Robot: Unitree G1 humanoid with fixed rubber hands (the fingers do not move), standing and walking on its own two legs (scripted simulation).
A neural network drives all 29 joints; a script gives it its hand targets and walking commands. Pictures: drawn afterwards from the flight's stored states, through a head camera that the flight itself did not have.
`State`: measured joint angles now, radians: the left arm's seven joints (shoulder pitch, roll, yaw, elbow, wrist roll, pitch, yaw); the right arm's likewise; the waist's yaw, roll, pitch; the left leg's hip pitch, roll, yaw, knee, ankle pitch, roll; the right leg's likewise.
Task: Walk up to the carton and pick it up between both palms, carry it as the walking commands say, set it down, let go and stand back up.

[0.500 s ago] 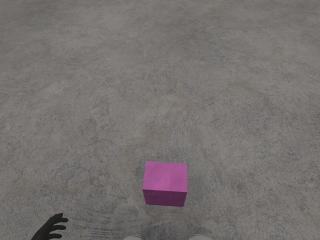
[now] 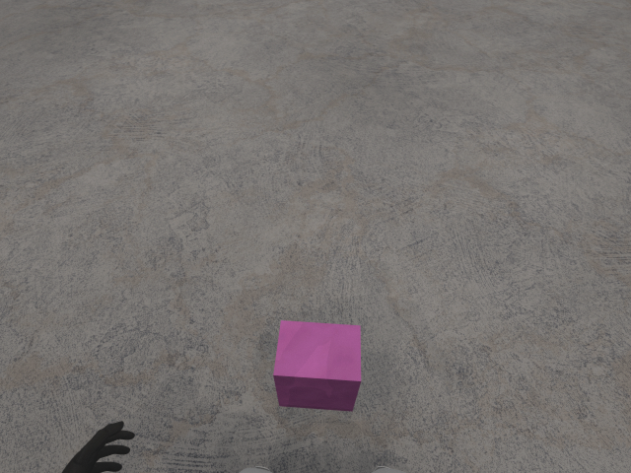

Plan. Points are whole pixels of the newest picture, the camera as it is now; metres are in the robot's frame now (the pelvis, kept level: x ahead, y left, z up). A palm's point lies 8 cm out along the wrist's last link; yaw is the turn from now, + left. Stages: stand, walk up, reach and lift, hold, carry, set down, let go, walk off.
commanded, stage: walk up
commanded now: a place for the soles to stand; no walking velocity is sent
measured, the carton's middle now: (318, 367) +0.50 +0.02 -0.61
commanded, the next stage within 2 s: reach and lift in 1.68 s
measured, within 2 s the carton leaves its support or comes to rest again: neither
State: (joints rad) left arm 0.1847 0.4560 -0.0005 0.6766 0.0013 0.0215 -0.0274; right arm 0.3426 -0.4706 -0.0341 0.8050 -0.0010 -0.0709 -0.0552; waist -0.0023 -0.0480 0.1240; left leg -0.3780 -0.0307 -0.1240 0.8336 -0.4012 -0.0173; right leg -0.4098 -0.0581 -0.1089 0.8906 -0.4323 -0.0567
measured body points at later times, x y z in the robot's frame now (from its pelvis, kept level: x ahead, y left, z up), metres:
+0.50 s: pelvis +0.00 +0.03 +0.00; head +0.03 +0.04 +0.45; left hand +0.14 +0.34 -0.09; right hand +0.08 -0.32 -0.08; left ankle +0.03 +0.18 -0.70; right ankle +0.04 -0.09 -0.70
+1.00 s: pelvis +0.00 +0.02 +0.00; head +0.03 +0.03 +0.45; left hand +0.14 +0.34 -0.09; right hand +0.09 -0.32 -0.08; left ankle +0.03 +0.18 -0.70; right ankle +0.04 -0.09 -0.70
